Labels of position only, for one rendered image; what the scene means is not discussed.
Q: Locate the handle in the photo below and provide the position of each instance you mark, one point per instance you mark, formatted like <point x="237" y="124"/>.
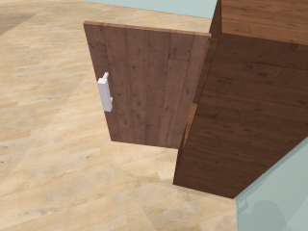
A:
<point x="104" y="91"/>

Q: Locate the cupboard door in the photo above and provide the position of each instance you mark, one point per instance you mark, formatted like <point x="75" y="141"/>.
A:
<point x="153" y="76"/>

